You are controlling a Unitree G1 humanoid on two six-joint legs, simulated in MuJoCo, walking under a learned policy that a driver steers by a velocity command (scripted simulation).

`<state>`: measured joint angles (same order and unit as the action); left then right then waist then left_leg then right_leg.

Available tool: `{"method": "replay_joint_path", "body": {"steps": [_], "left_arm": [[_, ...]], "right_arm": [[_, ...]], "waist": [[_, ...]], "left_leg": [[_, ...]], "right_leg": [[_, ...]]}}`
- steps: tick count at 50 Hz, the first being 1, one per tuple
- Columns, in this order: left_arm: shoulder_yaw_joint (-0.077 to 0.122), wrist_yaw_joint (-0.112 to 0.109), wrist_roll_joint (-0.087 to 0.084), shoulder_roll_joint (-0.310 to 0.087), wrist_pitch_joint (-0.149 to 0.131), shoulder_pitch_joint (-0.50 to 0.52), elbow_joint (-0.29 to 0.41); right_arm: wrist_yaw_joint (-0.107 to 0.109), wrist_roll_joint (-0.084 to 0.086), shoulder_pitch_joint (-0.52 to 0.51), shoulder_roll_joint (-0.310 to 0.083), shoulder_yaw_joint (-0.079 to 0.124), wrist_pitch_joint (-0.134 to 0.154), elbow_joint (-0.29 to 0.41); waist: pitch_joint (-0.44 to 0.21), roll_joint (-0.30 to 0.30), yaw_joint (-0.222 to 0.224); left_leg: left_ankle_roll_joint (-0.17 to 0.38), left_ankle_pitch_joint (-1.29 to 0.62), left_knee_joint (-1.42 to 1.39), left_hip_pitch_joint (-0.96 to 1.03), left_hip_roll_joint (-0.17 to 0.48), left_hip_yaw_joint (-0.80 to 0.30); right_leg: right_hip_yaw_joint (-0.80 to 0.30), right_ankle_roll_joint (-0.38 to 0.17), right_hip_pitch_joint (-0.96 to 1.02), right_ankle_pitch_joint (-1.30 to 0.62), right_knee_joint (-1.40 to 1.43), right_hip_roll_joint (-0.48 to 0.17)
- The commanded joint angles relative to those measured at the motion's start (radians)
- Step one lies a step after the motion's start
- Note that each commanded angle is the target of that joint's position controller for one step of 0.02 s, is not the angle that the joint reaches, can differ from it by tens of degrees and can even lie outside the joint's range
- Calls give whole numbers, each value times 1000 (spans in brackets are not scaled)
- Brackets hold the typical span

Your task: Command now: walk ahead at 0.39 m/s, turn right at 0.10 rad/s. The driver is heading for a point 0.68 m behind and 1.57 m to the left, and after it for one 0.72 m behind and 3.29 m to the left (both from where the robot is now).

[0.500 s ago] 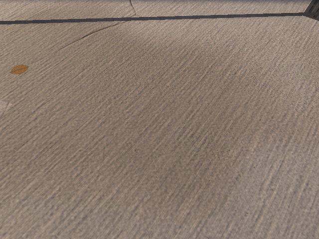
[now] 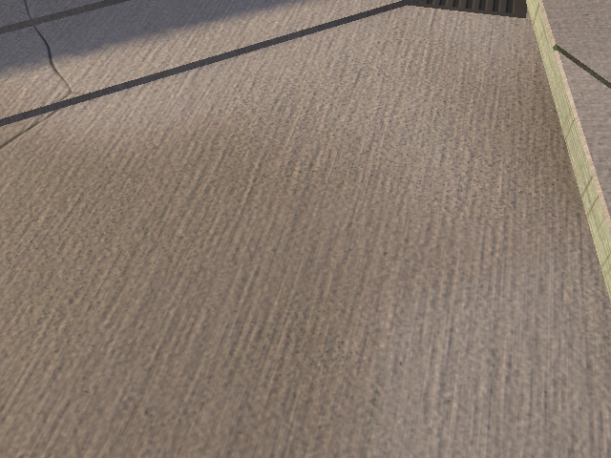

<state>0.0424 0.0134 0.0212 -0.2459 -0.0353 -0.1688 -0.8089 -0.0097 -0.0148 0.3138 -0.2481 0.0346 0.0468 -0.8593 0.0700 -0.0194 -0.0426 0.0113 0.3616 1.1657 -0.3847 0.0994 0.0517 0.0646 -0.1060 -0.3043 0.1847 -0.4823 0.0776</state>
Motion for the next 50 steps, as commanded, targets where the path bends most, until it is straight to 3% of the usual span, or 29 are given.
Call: {"method": "replay_joint_path", "body": {"steps": [1,5,8,12,16,18,19,20,21,22,23,24,26,27,29,33,36,39,42,43,44,45,46,47,48,50], "left_arm": [[17,-10,-7,-87,-38,-75,12],[14,-14,-5,-104,-54,-102,-24],[3,-27,-9,-85,-48,-97,-33],[4,-50,-12,-97,-35,-145,-60],[18,-65,-11,-126,-12,-144,-72],[27,-68,-12,-142,-1,-118,-65],[33,-67,-14,-155,1,-101,-49],[17,-57,-9,-76,0,-140,0],[9,-49,-3,-60,16,-166,6],[9,-46,6,-78,25,-141,-2],[14,-45,1,-90,25,-81,9],[19,-47,2,-100,27,-46,17],[15,-45,15,-84,49,-71,16],[12,-45,12,-72,58,-85,16],[9,-47,1,-63,66,-84,22],[11,-53,-2,-79,75,-16,53],[10,-54,-8,-84,68,9,70],[9,-59,-19,-89,52,-18,76],[9,-69,-25,-89,33,-131,57],[20,-77,-15,-134,26,-152,55],[42,-82,6,-244,27,-120,82],[49,-75,19,-269,32,-24,106],[31,-70,17,-194,31,-14,116],[16,-66,7,-142,30,27,121],[11,-63,2,-128,29,52,132],[10,-64,3,-125,30,32,141]], "right_arm": [[-6,-15,123,-76,18,-23,3],[-9,-4,87,-60,26,-42,-2],[-8,-8,1,-53,23,-42,22],[-12,-15,-84,-32,11,-41,55],[-9,-25,-48,-50,18,-38,64],[-3,-24,49,-65,29,-26,45],[3,-26,137,-113,45,-13,36],[14,-18,147,-248,79,-10,45],[15,25,158,-262,88,-25,44],[14,32,93,-224,84,-40,68],[18,21,14,-164,68,-54,83],[21,14,-34,-126,55,-65,91],[22,8,-67,-119,54,-70,101],[18,5,-57,-131,58,-66,99],[15,2,-46,-159,68,-62,99],[13,-4,-45,-181,79,-79,113],[9,-11,-59,-187,85,-89,126],[3,-14,-82,-189,89,-95,136],[0,2,-135,-182,89,-102,146],[4,12,-132,-151,80,-99,155],[6,26,-99,-82,65,-94,178],[15,-5,-103,-143,80,-89,166],[13,-21,-104,-186,93,-88,153],[6,-19,-70,-175,95,-91,132],[-1,-19,-39,-166,93,-100,117],[-19,-13,-29,-157,87,-114,110]], "waist": [[-90,47,-3],[-65,78,-8],[-41,99,11],[-49,99,55],[-60,111,45],[-107,87,-3],[-163,14,-61],[-225,-201,-11],[-348,-220,-11],[-260,-77,-1],[-138,-9,14],[-75,31,35],[-89,-19,55],[-112,-28,57],[-137,-43,50],[-135,-94,15],[-120,-109,3],[-123,-122,9],[-123,-116,72],[-109,-47,75],[-118,184,39],[-49,223,32],[-53,125,16],[-54,92,-16],[-64,112,-30],[-81,160,-9]], "left_leg": [[-4,-38,-26,-85,15,-46],[-8,-155,-113,-115,-37,-67],[-4,-262,-253,-140,-44,-44],[15,-297,-419,-127,-64,15],[66,-138,-511,-71,-115,52],[108,-161,-632,46,-147,52],[157,-490,-722,206,-76,-56],[288,-1169,-672,423,192,-390],[438,-1171,-740,475,292,-590],[425,-932,-777,380,269,-517],[383,-739,-822,261,210,-456],[329,-619,-856,188,150,-405],[275,-553,-870,135,70,-333],[263,-561,-864,143,54,-323],[248,-509,-863,157,40,-329],[228,-189,-899,152,28,-409],[216,-90,-906,132,23,-466],[200,-144,-886,126,23,-522],[132,-154,-840,62,-18,-546],[72,-28,-779,-10,-81,-500],[9,141,-555,-150,-222,-317],[-8,193,-330,-211,-276,-157],[-14,156,-184,-148,-211,-176],[-15,102,-109,-126,-206,-169],[-23,59,-43,-132,-203,-156],[-47,41,16,-172,-192,-122]], "right_leg": [[-200,-115,161,-642,237,-287],[-55,-75,146,-765,259,-264],[15,-44,172,-751,253,-249],[52,-46,271,-790,191,-273],[50,-51,336,-913,27,-307],[68,-27,319,-885,-184,-287],[101,22,208,-674,-412,-229],[123,75,-81,165,-727,-49],[-62,92,-197,463,-887,28],[-119,101,-231,419,-914,-43],[-118,108,-260,352,-861,-68],[-115,117,-260,298,-777,-90],[-97,134,-195,236,-681,-85],[-94,141,-180,228,-642,-76],[-94,152,-173,225,-554,-71],[-109,159,-178,206,-430,-69],[-115,150,-145,209,-348,-55],[-117,128,-70,232,-243,-29],[-109,87,117,146,49,-6],[-191,64,192,154,201,-91],[-482,-22,253,255,307,-359],[-579,-111,106,114,324,-478],[-496,-128,60,-45,277,-447],[-379,-102,47,-146,243,-376],[-288,-74,78,-210,220,-319],[-195,-68,154,-348,182,-282]]}}
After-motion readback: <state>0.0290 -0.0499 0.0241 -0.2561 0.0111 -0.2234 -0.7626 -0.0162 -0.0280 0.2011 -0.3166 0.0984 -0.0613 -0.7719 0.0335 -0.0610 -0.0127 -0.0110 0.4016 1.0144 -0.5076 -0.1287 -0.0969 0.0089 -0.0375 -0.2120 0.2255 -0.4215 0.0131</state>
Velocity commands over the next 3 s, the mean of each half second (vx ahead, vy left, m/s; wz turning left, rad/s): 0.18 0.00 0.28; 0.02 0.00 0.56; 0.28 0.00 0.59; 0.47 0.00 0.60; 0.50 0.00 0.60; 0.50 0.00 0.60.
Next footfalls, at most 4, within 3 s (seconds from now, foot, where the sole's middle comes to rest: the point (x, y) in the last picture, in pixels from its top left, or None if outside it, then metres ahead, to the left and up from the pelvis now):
0.38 left None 0.25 0.10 -0.77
0.86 right None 0.26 -0.09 -0.77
1.38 left None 0.17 0.13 -0.77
1.86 right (166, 437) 0.51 0.33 -0.77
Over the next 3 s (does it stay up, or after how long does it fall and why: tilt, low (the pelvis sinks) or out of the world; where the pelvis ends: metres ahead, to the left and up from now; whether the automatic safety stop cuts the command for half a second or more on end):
stays up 0.47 0.87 -0.01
